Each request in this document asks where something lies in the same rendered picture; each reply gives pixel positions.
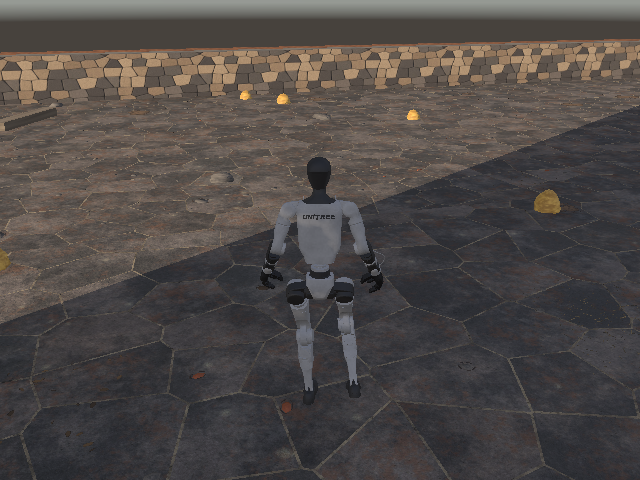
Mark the right robot shin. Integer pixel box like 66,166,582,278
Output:
341,316,358,386

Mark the robot left upper arm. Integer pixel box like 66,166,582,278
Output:
270,201,299,256

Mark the right robot hand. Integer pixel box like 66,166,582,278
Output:
360,272,384,293

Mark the robot right upper arm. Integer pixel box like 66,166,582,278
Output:
340,200,370,255

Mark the right robot foot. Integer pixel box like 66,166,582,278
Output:
346,380,361,398

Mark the right robot forearm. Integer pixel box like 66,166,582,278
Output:
360,239,381,276

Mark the left robot forearm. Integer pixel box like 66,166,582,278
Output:
262,240,280,274

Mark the left robot hand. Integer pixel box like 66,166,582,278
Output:
260,270,283,289

